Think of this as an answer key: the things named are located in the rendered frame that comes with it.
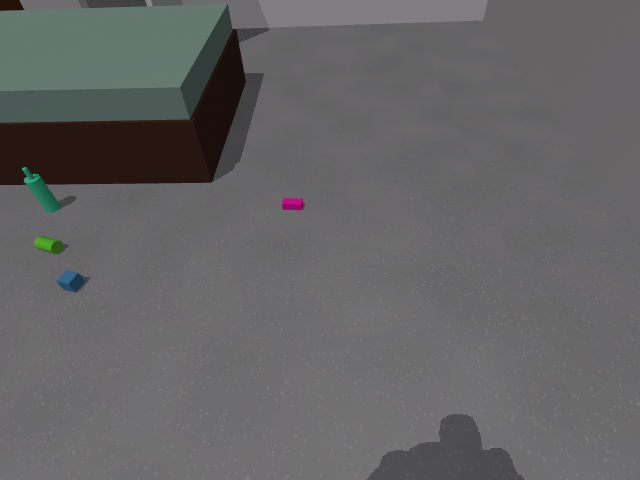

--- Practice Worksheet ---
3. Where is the bed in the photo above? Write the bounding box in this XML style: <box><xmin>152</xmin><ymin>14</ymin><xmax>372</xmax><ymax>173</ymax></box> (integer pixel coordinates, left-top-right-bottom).
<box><xmin>0</xmin><ymin>4</ymin><xmax>246</xmax><ymax>185</ymax></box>

